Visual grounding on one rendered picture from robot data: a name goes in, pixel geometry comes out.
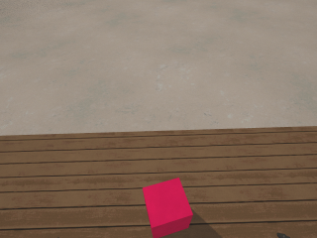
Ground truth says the carton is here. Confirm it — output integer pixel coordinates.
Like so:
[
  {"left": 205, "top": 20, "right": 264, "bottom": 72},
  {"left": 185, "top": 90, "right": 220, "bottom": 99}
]
[{"left": 143, "top": 178, "right": 193, "bottom": 238}]

